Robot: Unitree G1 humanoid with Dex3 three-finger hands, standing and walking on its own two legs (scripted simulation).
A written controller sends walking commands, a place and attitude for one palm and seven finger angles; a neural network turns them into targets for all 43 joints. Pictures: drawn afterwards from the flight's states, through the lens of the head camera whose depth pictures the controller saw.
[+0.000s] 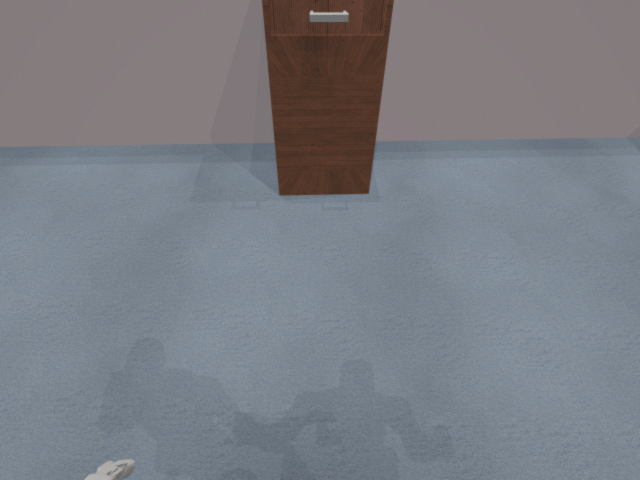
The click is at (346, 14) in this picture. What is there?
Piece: drawer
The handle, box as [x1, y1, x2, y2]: [310, 11, 348, 21]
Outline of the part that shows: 310,11 310,21 347,21 348,14 345,11 343,11 342,13 313,13 312,11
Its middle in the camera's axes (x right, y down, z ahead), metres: +0.02 -0.75 +1.30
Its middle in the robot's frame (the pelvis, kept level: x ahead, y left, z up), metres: +1.49 +0.05 +0.05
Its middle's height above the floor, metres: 0.82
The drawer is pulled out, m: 0.00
